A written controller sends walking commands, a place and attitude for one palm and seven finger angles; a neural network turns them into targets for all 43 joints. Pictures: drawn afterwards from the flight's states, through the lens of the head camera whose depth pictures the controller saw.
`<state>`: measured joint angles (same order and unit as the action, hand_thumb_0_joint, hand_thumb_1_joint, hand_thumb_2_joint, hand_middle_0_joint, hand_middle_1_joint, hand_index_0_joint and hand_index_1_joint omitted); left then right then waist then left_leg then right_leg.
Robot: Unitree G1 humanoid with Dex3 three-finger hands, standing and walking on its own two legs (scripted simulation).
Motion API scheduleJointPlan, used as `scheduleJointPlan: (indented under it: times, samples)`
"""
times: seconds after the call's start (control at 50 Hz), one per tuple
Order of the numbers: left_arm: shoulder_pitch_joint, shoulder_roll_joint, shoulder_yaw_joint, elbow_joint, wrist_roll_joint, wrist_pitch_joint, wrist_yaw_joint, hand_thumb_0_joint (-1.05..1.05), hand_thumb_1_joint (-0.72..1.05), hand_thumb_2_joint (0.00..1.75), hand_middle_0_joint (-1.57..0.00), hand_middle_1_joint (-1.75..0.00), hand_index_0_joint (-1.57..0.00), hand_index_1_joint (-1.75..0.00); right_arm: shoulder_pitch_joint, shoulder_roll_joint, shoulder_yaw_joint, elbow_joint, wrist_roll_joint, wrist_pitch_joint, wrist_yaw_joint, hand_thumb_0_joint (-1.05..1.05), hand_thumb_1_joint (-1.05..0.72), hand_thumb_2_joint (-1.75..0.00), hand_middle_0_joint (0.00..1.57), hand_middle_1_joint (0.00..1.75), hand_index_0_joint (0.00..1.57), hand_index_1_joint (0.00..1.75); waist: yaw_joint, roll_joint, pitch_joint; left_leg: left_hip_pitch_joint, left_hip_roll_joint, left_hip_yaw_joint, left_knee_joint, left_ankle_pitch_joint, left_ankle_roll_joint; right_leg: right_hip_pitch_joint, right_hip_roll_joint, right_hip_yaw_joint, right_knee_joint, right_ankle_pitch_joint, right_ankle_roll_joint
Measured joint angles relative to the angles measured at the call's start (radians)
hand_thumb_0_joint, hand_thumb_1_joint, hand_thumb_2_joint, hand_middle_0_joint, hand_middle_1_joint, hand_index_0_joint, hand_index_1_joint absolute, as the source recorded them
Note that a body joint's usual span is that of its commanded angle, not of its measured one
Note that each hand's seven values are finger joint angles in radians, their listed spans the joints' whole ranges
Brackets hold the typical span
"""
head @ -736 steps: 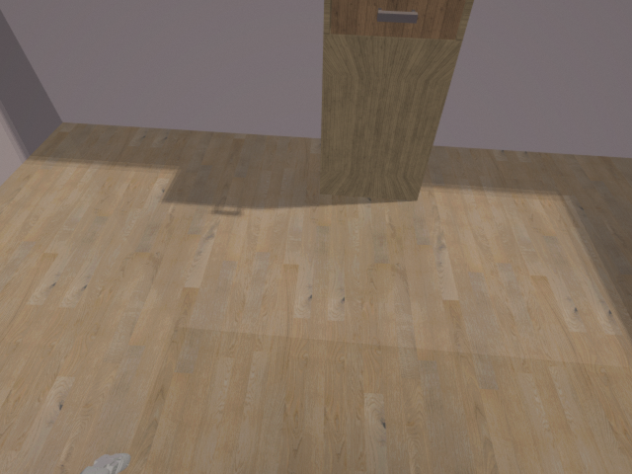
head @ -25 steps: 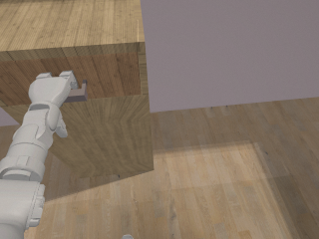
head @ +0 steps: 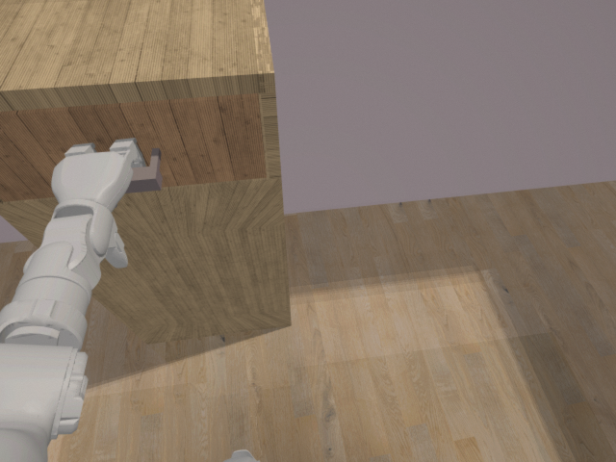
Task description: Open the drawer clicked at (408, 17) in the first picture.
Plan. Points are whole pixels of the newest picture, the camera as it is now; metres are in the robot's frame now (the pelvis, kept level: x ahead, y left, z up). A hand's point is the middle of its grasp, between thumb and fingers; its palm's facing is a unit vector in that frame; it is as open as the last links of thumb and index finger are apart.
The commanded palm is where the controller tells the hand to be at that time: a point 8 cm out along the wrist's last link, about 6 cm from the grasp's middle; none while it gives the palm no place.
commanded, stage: lower the fingers behind the handle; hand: left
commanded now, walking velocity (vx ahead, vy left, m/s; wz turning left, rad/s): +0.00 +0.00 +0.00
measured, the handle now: (116, 170) +0.50 +0.26 +0.07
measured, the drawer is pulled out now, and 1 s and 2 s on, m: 0.00 0.00 0.10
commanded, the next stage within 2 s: close the thumb around the handle in 0.12 s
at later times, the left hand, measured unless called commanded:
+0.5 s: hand (112, 205) +0.45 +0.26 +0.05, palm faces -0.03 -0.04 -1.00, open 11.6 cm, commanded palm +0.43 +0.27 +0.11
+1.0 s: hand (112, 208) +0.45 +0.26 +0.05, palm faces -0.04 -0.03 -1.00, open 5.7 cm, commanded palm +0.42 +0.27 +0.11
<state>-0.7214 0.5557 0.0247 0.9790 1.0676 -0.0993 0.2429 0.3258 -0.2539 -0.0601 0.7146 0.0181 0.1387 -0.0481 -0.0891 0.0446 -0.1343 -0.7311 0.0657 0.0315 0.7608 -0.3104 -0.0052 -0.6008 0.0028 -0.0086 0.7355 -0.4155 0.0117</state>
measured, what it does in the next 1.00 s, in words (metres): stands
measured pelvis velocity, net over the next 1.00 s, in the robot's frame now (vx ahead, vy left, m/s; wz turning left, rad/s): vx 0.01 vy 0.00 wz -0.01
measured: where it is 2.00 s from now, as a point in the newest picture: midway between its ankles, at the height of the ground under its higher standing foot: outside the picture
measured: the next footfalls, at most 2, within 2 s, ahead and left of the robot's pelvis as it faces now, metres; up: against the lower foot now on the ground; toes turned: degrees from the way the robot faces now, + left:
none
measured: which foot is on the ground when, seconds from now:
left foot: down 0.00-1.00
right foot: down 0.00-1.00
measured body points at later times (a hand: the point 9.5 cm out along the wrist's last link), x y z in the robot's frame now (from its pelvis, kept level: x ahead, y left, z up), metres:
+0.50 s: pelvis +0.00 +0.00 +0.00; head +0.07 +0.00 +0.45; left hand +0.45 +0.26 +0.10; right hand +0.02 -0.27 -0.13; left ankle +0.02 +0.12 -0.71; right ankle -0.04 -0.13 -0.71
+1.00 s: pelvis +0.01 +0.00 +0.00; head +0.07 -0.01 +0.45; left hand +0.44 +0.26 +0.10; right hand +0.05 -0.28 -0.13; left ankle +0.02 +0.12 -0.71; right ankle -0.04 -0.13 -0.71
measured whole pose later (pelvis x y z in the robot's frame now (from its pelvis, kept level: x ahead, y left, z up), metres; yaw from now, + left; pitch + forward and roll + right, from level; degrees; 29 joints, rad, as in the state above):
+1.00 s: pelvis +0.01 +0.00 +0.00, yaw +0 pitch +15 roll -1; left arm -0.65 0.54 0.04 0.90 1.06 -0.09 0.23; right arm 0.31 -0.25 -0.07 0.71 0.01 0.14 -0.04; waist -0.08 0.05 -0.13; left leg -0.69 0.07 0.04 0.75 -0.32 -0.01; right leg -0.57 0.00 0.00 0.72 -0.42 0.01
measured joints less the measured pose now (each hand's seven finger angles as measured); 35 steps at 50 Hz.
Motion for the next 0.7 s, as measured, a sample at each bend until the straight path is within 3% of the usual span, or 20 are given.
scheduleJointPlan:
  times: [0.36, 0.5, 0.7]
  samples:
    - [0.03, -0.001, 0.018, -0.033, -0.001, -0.008, 0.0, 0.0, -0.41, 0.34, -0.32, -1.21, -0.33, -1.21, 0.017, 0.001, -0.008, 0.001, -0.004, -0.003, 0.006, 0.0, -0.9, -0.9, 0.21, 0.3, 0.21, 0.29, 0.0, 0.003, -0.001, 0.001, 0.002, 0.009, 0.003, -0.002, 0.004, -0.001, 0.002, 0.01, -0.002, 0.004, 0.004]
    - [0.048, -0.009, 0.02, -0.051, -0.004, 0.001, 0.002, 0.0, -0.15, 0.45, -0.33, -1.23, -0.35, -1.24, 0.011, 0.002, -0.01, 0.003, -0.005, -0.001, 0.008, 0.01, -0.9, -0.9, 0.21, 0.3, 0.21, 0.29, 0.002, 0.004, -0.003, 0.012, 0.002, 0.012, -0.002, -0.005, 0.005, 0.01, 0.001, 0.013, -0.009, 0.004, 0.005]
    - [0.05, -0.018, 0.008, -0.056, -0.005, 0.014, -0.004, 0.0, 0.37, 0.67, -0.36, -1.28, -0.38, -1.3, -0.003, 0.003, -0.009, -0.005, -0.005, -0.002, 0.009, 0.0, -0.9, -0.9, 0.21, 0.3, 0.21, 0.29, 0.009, 0.005, -0.003, 0.025, -0.001, 0.011, -0.008, -0.005, 0.005, 0.022, -0.002, 0.012, -0.013, 0.002, 0.005]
